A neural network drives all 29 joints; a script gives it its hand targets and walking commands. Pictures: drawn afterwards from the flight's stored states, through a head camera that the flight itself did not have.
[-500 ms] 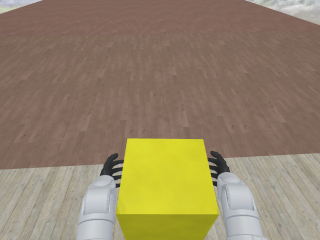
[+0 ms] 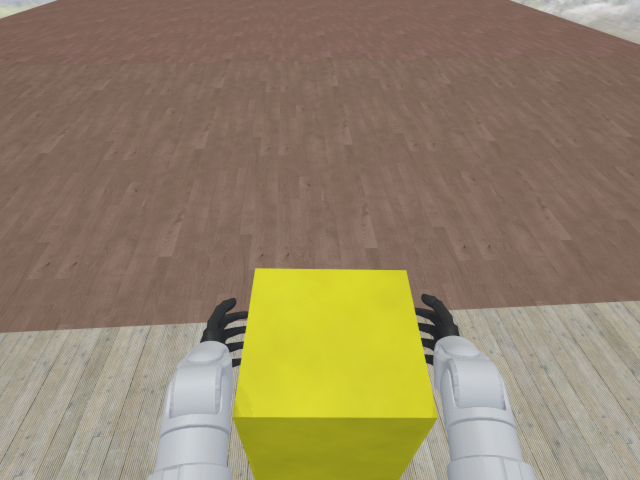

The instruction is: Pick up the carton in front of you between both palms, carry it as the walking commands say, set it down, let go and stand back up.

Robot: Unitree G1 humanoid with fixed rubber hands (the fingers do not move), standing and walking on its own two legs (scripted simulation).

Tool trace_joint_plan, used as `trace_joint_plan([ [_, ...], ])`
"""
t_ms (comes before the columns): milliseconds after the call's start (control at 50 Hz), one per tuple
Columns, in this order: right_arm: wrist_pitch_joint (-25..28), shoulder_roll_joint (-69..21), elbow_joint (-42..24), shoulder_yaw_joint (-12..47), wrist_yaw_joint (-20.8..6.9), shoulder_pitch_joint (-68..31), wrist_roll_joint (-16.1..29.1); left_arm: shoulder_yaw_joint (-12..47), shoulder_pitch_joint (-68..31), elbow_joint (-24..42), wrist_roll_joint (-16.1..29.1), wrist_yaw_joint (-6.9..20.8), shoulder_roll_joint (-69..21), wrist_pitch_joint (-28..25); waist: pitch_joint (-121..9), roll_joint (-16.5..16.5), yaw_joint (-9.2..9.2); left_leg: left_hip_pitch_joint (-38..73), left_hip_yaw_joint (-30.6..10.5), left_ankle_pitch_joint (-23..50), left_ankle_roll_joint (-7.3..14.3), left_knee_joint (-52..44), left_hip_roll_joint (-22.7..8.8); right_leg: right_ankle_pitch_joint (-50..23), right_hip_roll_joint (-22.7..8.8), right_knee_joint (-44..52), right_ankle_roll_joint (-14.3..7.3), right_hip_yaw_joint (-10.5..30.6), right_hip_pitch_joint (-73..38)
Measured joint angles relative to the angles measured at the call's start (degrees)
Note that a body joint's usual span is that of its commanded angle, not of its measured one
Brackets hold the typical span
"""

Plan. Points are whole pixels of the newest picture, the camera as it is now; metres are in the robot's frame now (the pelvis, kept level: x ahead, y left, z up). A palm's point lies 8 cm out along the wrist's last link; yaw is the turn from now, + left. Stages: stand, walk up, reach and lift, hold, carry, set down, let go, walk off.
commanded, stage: hold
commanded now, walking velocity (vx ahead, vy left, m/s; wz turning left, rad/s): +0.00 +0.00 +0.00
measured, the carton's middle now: (328, 379) +0.30 +0.00 -0.02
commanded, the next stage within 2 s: carry in 0.72 s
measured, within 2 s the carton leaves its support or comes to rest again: neither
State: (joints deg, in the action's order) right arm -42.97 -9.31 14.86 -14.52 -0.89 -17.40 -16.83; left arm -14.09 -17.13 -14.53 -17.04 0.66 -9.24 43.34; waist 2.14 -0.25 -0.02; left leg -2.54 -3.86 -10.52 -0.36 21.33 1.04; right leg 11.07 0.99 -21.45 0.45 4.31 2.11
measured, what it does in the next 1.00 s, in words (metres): shifts its weight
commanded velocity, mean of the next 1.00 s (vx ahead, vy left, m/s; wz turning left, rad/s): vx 0.16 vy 0.00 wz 0.00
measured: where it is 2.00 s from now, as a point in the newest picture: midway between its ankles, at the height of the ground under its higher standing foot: (332, 413)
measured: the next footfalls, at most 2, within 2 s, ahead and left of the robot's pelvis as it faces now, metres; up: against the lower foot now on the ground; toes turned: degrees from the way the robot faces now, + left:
left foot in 1.18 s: +0.21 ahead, +0.10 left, +0.00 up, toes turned +10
right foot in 1.56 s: +0.50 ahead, -0.14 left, +0.00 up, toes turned -13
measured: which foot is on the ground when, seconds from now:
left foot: down 0.00-0.94, up 0.96-1.00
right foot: down 0.00-1.00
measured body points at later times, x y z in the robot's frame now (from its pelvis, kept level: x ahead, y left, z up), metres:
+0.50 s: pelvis +0.01 +0.00 +0.00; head -0.04 +0.00 +0.45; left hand +0.30 +0.15 +0.04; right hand +0.30 -0.15 +0.04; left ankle +0.02 +0.12 -0.74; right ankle +0.02 -0.13 -0.74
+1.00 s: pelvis +0.05 -0.02 +0.00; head +0.01 -0.03 +0.44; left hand +0.34 +0.13 +0.07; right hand +0.34 -0.18 +0.06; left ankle +0.02 +0.11 -0.72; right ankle +0.02 -0.13 -0.75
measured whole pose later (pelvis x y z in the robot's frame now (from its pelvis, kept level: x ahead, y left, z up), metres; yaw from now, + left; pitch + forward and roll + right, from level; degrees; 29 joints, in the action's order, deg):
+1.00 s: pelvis +0.05 -0.02 +0.00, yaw +0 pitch +3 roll +0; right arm -55.1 -6.5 -3.9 -8.2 2.6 -10.7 -9.0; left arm -7.4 -12.1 1.4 -9.4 -3.1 -8.1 54.3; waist -8.8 0.6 -0.1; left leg -19.6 1.0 -24.3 -0.3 39.2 -2.1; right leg 15.6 -0.3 -26.0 -1.2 -2.4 12.9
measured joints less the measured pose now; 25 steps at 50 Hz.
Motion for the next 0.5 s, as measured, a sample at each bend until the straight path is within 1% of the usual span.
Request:
trace_joint_plan([
  [280, -0.8, 0.6, -2.1, 2.3, 0.3, 2.4, 0.8, 2.3, 2.5, 2.1, 0.9, -0.3, 0.6, 0.8, -0.4, 0.0, -0.08, 1.0, 0.0, 0.1, 0.0, -1.4, -0.1, -0.1, 0.0, 1.3, -0.1, 0.0, -1.0],
  [500, -1.0, 0.7, -2.6, 2.7, 0.4, 2.9, 1.1, 2.6, 2.9, 2.6, 1.1, -0.4, 0.7, 1.0, -0.4, 0.1, -0.16, 0.7, -0.1, 0.0, -0.1, -1.1, -0.2, 0.0, 0.1, 1.1, -0.2, -0.1, -0.7],
])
